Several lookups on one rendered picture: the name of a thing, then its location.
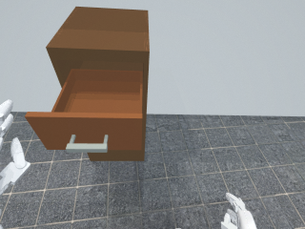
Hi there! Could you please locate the robot right hand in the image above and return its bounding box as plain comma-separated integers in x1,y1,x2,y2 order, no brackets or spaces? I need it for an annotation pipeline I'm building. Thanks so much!
221,193,257,229

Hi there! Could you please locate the drawer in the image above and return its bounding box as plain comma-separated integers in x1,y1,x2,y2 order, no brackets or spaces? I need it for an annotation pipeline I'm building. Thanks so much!
25,69,143,151

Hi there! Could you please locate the handle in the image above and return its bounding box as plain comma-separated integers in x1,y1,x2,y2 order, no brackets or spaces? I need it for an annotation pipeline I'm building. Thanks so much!
66,135,109,153

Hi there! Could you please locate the cabinet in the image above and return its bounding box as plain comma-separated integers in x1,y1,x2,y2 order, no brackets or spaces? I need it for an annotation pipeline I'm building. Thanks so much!
46,7,150,161

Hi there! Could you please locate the robot left hand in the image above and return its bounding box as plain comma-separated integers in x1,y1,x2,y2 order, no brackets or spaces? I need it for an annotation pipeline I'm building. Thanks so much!
0,99,31,197

